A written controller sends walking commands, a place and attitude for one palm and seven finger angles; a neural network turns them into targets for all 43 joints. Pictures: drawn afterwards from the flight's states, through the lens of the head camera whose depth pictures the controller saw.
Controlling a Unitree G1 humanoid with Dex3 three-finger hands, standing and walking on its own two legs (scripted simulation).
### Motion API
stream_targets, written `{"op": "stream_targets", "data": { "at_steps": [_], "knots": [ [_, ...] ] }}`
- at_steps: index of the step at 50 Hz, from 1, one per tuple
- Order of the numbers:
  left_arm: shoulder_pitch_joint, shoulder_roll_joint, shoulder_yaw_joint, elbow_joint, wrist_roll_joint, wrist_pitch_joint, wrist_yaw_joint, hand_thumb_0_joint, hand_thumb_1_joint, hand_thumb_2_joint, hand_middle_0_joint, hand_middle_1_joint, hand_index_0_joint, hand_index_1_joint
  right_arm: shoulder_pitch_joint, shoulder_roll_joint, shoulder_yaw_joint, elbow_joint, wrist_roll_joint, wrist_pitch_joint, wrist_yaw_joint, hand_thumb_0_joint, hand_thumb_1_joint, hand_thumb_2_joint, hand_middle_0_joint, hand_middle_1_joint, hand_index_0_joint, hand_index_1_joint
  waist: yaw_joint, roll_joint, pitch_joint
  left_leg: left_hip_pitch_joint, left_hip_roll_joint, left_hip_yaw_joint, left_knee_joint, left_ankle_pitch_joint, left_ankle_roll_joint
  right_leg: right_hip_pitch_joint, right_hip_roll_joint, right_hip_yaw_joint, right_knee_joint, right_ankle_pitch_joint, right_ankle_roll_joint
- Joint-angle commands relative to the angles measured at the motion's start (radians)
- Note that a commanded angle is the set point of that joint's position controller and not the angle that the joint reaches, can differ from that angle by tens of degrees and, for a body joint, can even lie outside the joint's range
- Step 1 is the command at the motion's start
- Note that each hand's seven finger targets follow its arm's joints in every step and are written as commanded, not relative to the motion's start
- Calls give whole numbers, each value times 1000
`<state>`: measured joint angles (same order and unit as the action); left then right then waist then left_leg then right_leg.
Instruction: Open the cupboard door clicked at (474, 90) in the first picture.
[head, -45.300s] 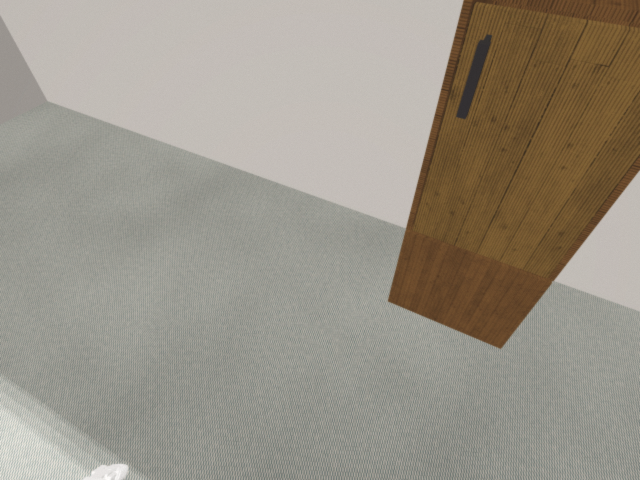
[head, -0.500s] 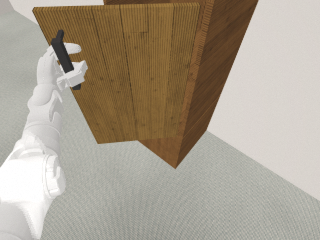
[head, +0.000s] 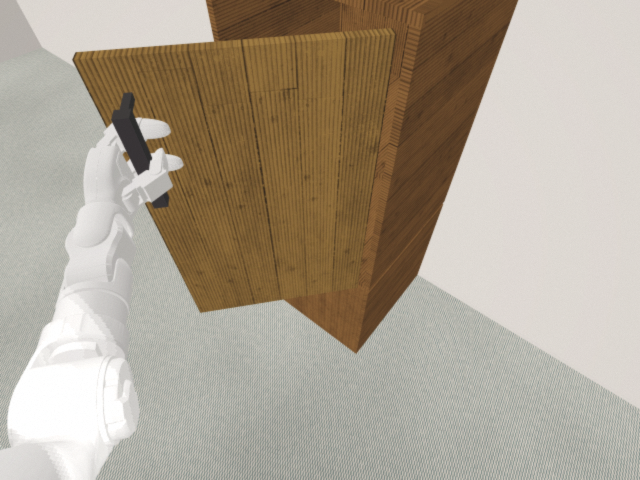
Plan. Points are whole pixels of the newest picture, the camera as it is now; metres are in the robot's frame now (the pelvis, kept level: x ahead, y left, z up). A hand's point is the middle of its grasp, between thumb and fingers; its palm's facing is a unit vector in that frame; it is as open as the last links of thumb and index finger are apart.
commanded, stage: pull the door open along its arc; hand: left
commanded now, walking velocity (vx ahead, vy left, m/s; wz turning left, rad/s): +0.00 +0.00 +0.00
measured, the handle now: (145, 153) +0.50 +0.22 +0.15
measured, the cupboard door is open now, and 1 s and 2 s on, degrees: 49 88 87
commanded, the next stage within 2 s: open thumb and fingers to let go in 0.66 s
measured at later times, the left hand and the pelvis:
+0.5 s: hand (236, 286) +0.29 +0.08 +0.15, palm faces +0.38 -0.92 +0.07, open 6.2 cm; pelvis +0.01 -0.02 +0.01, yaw +1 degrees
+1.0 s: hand (254, 298) +0.27 +0.06 +0.15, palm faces +0.49 -0.87 +0.02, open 7.1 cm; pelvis -0.01 -0.05 +0.01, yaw +5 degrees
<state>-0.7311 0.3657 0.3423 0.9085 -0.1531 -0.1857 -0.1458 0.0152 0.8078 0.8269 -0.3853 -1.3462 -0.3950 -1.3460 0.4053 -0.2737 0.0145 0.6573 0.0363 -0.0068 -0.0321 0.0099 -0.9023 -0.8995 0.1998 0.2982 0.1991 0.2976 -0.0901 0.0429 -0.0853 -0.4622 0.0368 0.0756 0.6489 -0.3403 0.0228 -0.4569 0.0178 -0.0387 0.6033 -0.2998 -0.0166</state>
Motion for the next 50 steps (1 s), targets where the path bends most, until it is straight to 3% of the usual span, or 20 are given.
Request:
{"op": "stream_targets", "data": {
  "at_steps": [1, 6, 7, 8, 9, 10, 11, 14, 15, 18, 19, 23, 29, 31, 36, 38, 41, 45, 47, 50],
  "knots": [
    [-189, 168, 6, -397, -45, -17, -2, 0, 900, 900, -400, -1350, -400, -1350, -35, -131, -56, -149, 16, -44, -4, 0, -900, -900, 200, 300, 200, 300, 77, 4, -343, 221, -14, -52, -65, 458, 13, 214, 17, 4, -39, 454, -9],
    [78, 66, -38, -670, -68, 66, 36, 0, 900, 900, -400, -1350, -400, -1350, -136, -108, -48, -195, 25, -62, 2, 0, -900, -900, 200, 300, 200, 300, 118, -30, -286, 234, -14, -40, -107, 438, 11, 275, 7, -3, -61, 459, -8],
    [73, 17, 63, -788, -115, 96, 178, 0, 900, 900, -400, -1350, -400, -1350, -193, -68, -45, -207, 25, -75, 8, 0, -900, -900, 200, 300, 200, 300, 194, -32, -275, 206, -24, -41, -114, 426, -1, 282, 10, -15, -77, 415, -6],
    [143, -80, -26, -861, -95, 122, 249, 0, 900, 900, -400, -1350, -400, -1350, -219, -63, -42, -201, 15, -85, 17, 0, -900, -900, 200, 300, 200, 300, 172, -23, -257, 233, -19, -39, -127, 419, -8, 280, 9, -17, -79, 403, -4],
    [222, -111, -41, -905, -77, 147, 309, 0, 900, 900, -400, -1350, -400, -1350, -232, -60, -42, -197, 10, -89, 24, 0, -900, -900, 200, 300, 200, 300, 175, -65, -231, 229, -15, -42, -134, 419, -11, 285, 6, -24, -79, 399, -3],
    [286, -99, -41, -947, -48, 164, 367, 0, 900, 900, -400, -1350, -400, -1350, -249, -63, -42, -195, 0, -84, 25, 0, -900, -900, 200, 300, 200, 300, 174, -122, -217, 223, -10, -47, -139, 415, -9, 302, 1, -24, -85, 385, 0],
    [320, -126, -77, -1011, -14, 191, 413, 0, 900, 900, -400, -1350, -400, -1350, -272, -58, -38, -199, -7, -72, 29, 0, -900, -900, 200, 300, 200, 300, 175, -75, -214, 236, -10, -40, -148, 408, -11, 304, -6, -15, -85, 385, -1],
    [404, -190, -154, -1206, 70, 276, 536, 0, 900, 900, -400, -1350, -400, -1350, -321, -28, -30, -212, -28, -36, 32, 0, -900, -900, 200, 300, 200, 300, 177, -31, -228, 278, -14, -36, -159, 413, -17, 344, -15, -7, -100, 384, -8],
    [460, -183, -141, -1236, 82, 303, 576, 0, 900, 900, -400, -1350, -400, -1350, -339, -24, -29, -216, -36, -23, 25, 0, -900, -900, 200, 300, 200, 300, 185, -79, -225, 278, -14, -39, -164, 400, -16, 377, -18, -5, -117, 378, -7],
    [597, -280, -224, -1348, 100, 376, 652, 0, 900, 900, -400, -1350, -400, -1350, -397, 6, -14, -226, -45, 17, 25, 0, -900, -900, 200, 300, 200, 300, 186, -94, -163, 290, -22, -36, -173, 385, -16, 398, -25, 5, -156, 388, -11],
    [628, -282, -230, -1371, 108, 392, 671, 0, 900, 900, -400, -1350, -400, -1350, -406, 10, -13, -224, -49, 32, 27, 0, -900, -900, 200, 300, 200, 300, 185, -107, -154, 294, -22, -36, -170, 397, -16, 409, -26, 9, -163, 408, -12],
    [720, -357, -337, -1423, 161, 428, 711, 0, 900, 900, -400, -1350, -400, -1350, -450, 27, -6, -221, -58, 79, 43, 0, -900, -900, 200, 300, 200, 300, 181, -71, -91, 292, -26, -44, -159, 387, -17, 384, -26, 28, -175, 391, -21],
    [820, -444, -466, -1503, 188, 437, 718, 0, 900, 900, -400, -1350, -400, -1350, -485, 41, -6, -231, -62, 105, 60, 0, -900, -900, 200, 300, 200, 300, 177, -69, -105, 304, -32, -54, -123, 406, -15, 385, -30, 42, -153, 464, -20],
    [779, -473, -503, -1496, 172, 436, 716, 0, 900, 900, -400, -1350, -400, -1350, -501, 38, -3, -228, -62, 100, 60, 0, -900, -900, 200, 300, 200, 300, 163, -112, -76, 302, -32, -64, -117, 366, -11, 350, -35, 43, -170, 419, -12],
    [669, -556, -599, -1470, 181, 432, 743, 0, 900, 900, -400, -1350, -400, -1350, -517, 34, -7, -208, -63, 59, 63, 0, -900, -900, 200, 300, 200, 300, 141, -114, -70, 321, -40, -78, -90, 303, -6, 290, -58, 54, -199, 329, 2],
    [525, -494, -540, -1407, 175, 419, 756, 0, 900, 900, -400, -1350, -400, -1350, -513, 33, -4, -183, -63, 45, 44, 0, -900, -900, 200, 300, 200, 300, 129, -154, -55, 303, -53, -81, -92, 254, -2, 280, -71, 78, -233, 266, 14],
    [493, -479, -520, -1362, 173, 396, 753, 0, 690, 810, -385, -1327, -385, -1327, -507, 37, -8, -174, -64, 30, 26, 0, -900, -900, 200, 300, 200, 300, 144, -157, -78, 308, -57, -89, -108, 231, -1, 302, -82, 96, -254, 207, 14],
    [539, -475, -517, -1339, 176, 367, 724, 0, 410, 690, -365, -1298, -365, -1298, -476, 35, -12, -176, -63, 27, 18, 0, -900, -900, 200, 300, 200, 300, 153, -157, -116, 311, -57, -87, -135, 256, -1, 355, -85, 88, -241, 287, 18],
    [495, -482, -530, -1336, 176, 355, 709, 0, 270, 630, -355, -1283, -355, -1283, -475, 36, -10, -174, -61, 27, 12, 0, -900, -900, 200, 300, 200, 300, 140, -130, -99, 316, -55, -86, -139, 245, 0, 343, -88, 92, -249, 264, 17],
    [479, -477, -530, -1304, 177, 346, 694, 0, 60, 540, -340, -1260, -340, -1260, -478, 33, -11, -170, -58, 25, 4, 0, -900, -900, 200, 300, 200, 300, 139, -140, -66, 317, -55, -87, -146, 219, 2, 324, -89, 98, -282, 181, 15]
  ]
}}
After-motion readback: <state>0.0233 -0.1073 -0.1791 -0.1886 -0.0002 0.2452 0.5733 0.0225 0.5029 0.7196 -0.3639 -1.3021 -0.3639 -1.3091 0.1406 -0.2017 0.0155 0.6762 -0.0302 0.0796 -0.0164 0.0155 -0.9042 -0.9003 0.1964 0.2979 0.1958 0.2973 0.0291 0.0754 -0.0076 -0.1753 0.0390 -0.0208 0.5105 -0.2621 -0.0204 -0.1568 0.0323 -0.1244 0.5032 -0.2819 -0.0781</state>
